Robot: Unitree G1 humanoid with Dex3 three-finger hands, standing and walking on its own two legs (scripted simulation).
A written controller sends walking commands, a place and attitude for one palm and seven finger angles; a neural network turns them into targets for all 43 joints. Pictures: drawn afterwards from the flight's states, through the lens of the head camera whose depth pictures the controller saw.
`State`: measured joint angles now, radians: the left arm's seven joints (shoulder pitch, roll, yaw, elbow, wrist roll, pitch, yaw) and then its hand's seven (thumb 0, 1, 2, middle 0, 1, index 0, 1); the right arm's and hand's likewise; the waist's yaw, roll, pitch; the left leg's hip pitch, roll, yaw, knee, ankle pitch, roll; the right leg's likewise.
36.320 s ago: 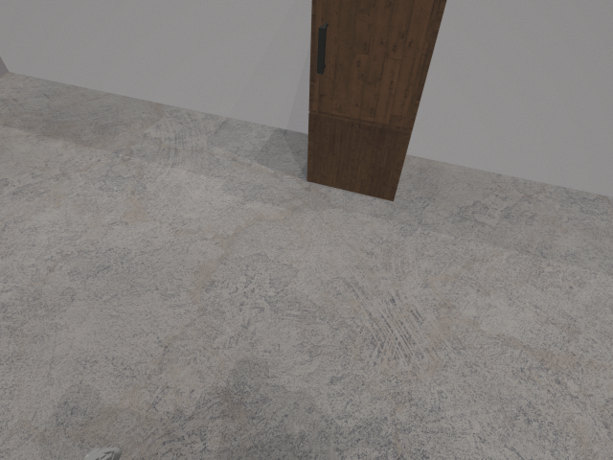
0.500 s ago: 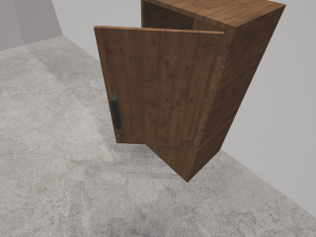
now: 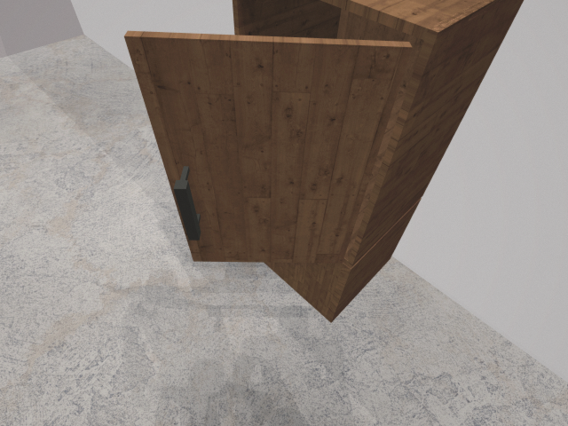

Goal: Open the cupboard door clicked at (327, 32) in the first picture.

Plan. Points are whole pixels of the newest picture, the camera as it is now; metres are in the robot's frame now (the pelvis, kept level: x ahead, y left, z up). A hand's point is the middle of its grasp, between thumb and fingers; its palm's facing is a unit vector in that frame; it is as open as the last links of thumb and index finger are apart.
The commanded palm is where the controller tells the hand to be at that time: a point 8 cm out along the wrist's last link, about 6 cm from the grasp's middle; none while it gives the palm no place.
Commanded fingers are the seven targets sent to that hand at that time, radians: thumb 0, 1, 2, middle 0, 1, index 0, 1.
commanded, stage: come to a stop and stand still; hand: left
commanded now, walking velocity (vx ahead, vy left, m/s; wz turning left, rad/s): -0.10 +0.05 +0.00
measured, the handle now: (190, 204) +0.53 +0.21 -0.07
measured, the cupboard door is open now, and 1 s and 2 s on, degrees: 45 45 45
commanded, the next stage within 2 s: look again from close up in 0.86 s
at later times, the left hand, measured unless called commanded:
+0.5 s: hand out of the picture +0.02 +0.18 -0.16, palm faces +0.01 -0.97 -0.24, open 7.4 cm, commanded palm none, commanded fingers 0.00 0.90 0.90 -0.20 -0.30 -0.20 -0.30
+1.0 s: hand out of the picture +0.01 +0.23 -0.15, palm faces +0.01 -0.95 -0.31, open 7.4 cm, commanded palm none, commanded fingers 0.00 0.90 0.90 -0.20 -0.30 -0.20 -0.30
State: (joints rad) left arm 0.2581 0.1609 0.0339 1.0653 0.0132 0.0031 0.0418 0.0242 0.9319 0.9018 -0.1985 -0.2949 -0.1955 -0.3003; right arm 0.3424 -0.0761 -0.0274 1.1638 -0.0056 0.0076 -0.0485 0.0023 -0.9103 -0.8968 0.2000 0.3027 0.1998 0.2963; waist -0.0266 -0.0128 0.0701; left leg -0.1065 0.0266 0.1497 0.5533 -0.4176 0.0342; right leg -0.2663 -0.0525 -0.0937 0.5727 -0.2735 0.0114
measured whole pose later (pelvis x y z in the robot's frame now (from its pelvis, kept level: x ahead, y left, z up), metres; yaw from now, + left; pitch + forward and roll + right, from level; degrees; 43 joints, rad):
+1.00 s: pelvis -0.04 -0.01 +0.01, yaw +2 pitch -2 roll +0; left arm 0.19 0.31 0.01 1.07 0.01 -0.01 0.00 0.01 0.90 0.90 -0.20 -0.30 -0.20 -0.30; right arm 0.23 -0.31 -0.02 1.11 -0.02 0.00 0.01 0.00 -0.91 -0.90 0.20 0.30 0.20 0.30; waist -0.02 0.00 0.03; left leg -0.13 0.00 0.11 0.42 -0.27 0.03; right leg -0.25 -0.06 -0.13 0.41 -0.13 -0.01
